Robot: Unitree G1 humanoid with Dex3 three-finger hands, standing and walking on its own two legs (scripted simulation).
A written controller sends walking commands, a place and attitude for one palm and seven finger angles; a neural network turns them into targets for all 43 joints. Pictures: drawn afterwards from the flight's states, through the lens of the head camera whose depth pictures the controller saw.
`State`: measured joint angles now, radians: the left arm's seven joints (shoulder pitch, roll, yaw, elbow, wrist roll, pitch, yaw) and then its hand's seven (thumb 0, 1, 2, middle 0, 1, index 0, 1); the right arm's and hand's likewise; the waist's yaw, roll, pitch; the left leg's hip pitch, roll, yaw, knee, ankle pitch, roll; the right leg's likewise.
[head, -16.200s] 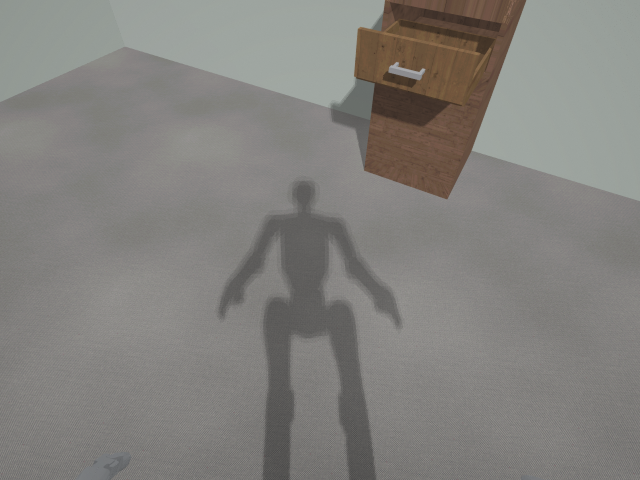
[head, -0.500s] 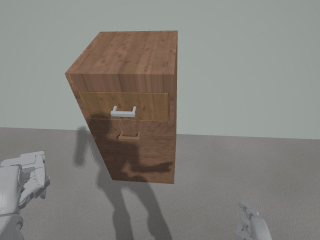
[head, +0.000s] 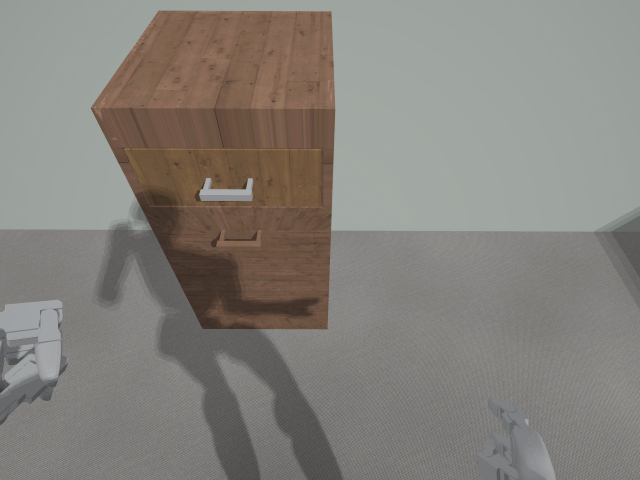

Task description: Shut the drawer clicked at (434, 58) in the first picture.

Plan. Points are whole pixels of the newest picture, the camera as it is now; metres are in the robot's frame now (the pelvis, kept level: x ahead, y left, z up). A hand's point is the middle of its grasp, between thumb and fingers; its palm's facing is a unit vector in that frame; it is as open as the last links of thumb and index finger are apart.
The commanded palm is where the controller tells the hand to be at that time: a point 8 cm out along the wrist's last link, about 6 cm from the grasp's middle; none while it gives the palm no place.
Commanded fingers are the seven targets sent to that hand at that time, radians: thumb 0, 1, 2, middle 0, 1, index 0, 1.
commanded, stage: step back with the hand held close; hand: left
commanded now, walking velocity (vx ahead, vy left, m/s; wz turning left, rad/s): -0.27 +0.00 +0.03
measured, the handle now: (227, 189) +0.65 +0.24 -0.08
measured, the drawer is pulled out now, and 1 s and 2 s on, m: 0.00 0.00 0.00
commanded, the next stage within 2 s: stop stepping back and stand still in 0.70 s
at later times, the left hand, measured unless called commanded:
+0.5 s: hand out of the picture +0.10 +0.25 +0.16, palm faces +0.38 -0.80 -0.46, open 3.3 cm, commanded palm +0.03 +0.29 +0.17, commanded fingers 0.00 0.90 0.90 -1.40 -1.60 -1.40 -1.60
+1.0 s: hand out of the picture +0.02 +0.24 +0.16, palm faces +0.37 -0.81 -0.45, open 3.3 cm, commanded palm -0.03 +0.28 +0.17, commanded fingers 0.00 0.90 0.90 -1.40 -1.60 -1.40 -1.60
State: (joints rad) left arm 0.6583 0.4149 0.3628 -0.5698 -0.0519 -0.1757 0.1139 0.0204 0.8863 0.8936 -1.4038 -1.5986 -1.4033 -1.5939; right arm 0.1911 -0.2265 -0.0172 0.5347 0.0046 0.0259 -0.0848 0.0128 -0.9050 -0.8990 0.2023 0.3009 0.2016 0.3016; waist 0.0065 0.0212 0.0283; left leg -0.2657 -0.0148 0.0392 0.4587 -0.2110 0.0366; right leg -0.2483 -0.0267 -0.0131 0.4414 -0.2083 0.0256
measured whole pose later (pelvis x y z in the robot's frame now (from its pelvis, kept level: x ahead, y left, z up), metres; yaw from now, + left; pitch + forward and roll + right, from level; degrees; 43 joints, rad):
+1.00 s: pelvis -0.16 -0.01 -0.01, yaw +1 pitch +1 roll -1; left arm 0.64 0.41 0.38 -0.57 -0.05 -0.26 0.11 0.02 0.88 0.89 -1.41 -1.60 -1.41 -1.59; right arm 0.19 -0.21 -0.01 0.58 0.00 -0.07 -0.07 0.01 -0.90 -0.90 0.21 0.30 0.21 0.30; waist 0.01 0.00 -0.05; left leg -0.55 0.01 0.02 0.77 -0.23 -0.01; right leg -0.14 0.05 0.00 0.53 -0.41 -0.03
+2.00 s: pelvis -0.18 +0.00 -0.01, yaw -1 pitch +1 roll -1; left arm 0.43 0.40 0.20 -0.14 0.02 -0.14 0.05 0.01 0.89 0.89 -1.39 -1.59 -1.39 -1.58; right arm 0.15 -0.28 -0.01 0.69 0.00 -0.08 0.00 0.01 -0.90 -0.90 0.20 0.30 0.20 0.30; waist 0.01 0.08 -0.02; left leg -0.29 0.01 0.01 0.56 -0.28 0.01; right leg -0.28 0.03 -0.11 0.52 -0.25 -0.06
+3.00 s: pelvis -0.18 +0.01 +0.00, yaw -2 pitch -1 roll +0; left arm 0.22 0.16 0.01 1.12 0.01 -0.01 0.03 0.01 0.92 0.89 -0.20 -0.30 -0.20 -0.30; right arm 0.29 -0.15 0.00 1.12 -0.02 0.00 -0.03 0.00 -0.91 -0.90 0.20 0.30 0.20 0.30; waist 0.00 0.01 0.03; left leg -0.18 -0.01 0.02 0.40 -0.20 0.01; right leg -0.19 0.02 -0.09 0.41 -0.20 -0.06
